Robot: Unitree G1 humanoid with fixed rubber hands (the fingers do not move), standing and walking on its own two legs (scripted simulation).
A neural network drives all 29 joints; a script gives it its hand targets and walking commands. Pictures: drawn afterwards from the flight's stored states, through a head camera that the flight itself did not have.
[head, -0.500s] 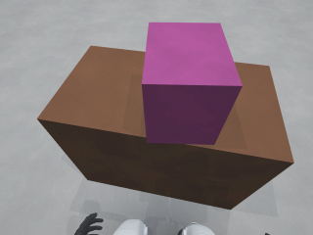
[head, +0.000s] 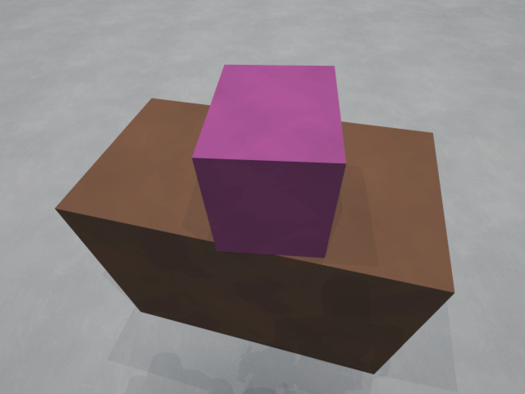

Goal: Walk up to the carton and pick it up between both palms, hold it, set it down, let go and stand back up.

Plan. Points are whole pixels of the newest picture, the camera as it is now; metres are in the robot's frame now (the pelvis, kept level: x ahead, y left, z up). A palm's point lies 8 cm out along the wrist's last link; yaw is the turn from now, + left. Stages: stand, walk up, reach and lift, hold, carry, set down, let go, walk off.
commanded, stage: walk up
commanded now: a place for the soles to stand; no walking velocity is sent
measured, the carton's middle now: (274, 160) +0.55 +0.01 +0.02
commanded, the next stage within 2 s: none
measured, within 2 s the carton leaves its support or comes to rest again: neither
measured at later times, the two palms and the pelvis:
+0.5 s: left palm out of the picture +0.03 +0.27 -0.14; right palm out of the picture +0.00 -0.22 -0.13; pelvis +0.01 +0.02 +0.00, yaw +0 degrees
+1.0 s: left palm out of the picture +0.03 +0.27 -0.13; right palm out of the picture +0.05 -0.23 -0.14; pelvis +0.02 +0.02 +0.00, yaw +0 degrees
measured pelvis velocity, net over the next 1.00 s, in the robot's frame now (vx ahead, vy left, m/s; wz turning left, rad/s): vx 0.02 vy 0.02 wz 0.01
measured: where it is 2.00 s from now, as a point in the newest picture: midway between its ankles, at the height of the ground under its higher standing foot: outside the picture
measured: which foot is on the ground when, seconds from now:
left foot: down 0.00-1.00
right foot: down 0.00-1.00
